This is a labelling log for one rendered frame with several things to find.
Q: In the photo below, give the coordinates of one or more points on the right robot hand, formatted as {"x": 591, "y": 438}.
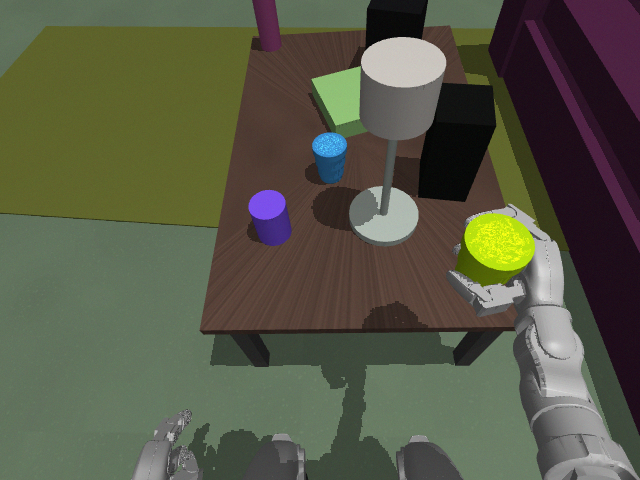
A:
{"x": 540, "y": 282}

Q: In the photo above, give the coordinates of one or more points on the sofa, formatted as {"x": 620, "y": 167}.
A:
{"x": 572, "y": 70}

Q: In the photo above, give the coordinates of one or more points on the left robot hand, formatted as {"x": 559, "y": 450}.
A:
{"x": 157, "y": 460}

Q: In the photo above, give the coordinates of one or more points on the desk lamp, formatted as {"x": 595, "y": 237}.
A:
{"x": 400, "y": 83}

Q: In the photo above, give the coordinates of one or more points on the right robot arm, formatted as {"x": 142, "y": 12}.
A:
{"x": 572, "y": 440}

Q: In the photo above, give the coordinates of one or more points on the coffee table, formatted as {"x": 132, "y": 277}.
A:
{"x": 324, "y": 278}

